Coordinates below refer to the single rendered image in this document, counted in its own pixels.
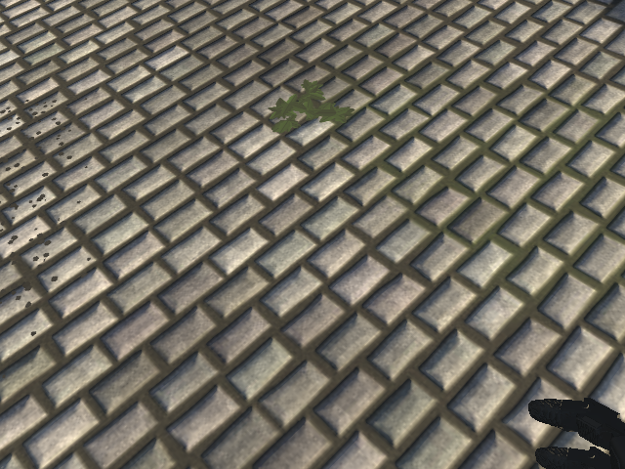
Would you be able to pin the robot right hand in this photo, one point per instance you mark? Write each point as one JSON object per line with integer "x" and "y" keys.
{"x": 593, "y": 421}

